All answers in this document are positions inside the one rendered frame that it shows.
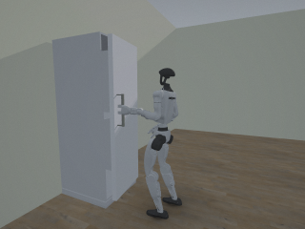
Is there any robot shin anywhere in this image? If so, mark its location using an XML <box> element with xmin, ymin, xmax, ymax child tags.
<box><xmin>159</xmin><ymin>168</ymin><xmax>177</xmax><ymax>200</ymax></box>
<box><xmin>145</xmin><ymin>174</ymin><xmax>163</xmax><ymax>213</ymax></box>

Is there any robot left hand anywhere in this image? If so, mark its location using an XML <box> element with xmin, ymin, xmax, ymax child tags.
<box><xmin>117</xmin><ymin>104</ymin><xmax>130</xmax><ymax>115</ymax></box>

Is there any robot right hand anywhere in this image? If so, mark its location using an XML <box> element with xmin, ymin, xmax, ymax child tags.
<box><xmin>147</xmin><ymin>125</ymin><xmax>158</xmax><ymax>138</ymax></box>

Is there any left robot shin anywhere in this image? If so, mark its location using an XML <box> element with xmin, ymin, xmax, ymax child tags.
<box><xmin>145</xmin><ymin>174</ymin><xmax>163</xmax><ymax>213</ymax></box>

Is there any robot left upper arm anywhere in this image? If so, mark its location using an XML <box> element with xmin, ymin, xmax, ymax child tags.
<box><xmin>152</xmin><ymin>90</ymin><xmax>164</xmax><ymax>121</ymax></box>

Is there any robot right upper arm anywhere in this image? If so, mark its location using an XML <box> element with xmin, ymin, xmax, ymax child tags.
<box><xmin>173</xmin><ymin>92</ymin><xmax>178</xmax><ymax>118</ymax></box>

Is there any fridge door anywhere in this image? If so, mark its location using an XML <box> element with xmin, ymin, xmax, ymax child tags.
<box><xmin>107</xmin><ymin>33</ymin><xmax>138</xmax><ymax>201</ymax></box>

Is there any handle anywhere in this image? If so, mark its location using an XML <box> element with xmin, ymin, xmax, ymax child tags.
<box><xmin>117</xmin><ymin>94</ymin><xmax>125</xmax><ymax>127</ymax></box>

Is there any robot left forearm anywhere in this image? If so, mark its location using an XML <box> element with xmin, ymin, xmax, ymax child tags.
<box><xmin>129</xmin><ymin>107</ymin><xmax>158</xmax><ymax>120</ymax></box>

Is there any right robot shin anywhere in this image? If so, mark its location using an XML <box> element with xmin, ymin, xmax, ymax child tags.
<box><xmin>159</xmin><ymin>168</ymin><xmax>177</xmax><ymax>200</ymax></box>

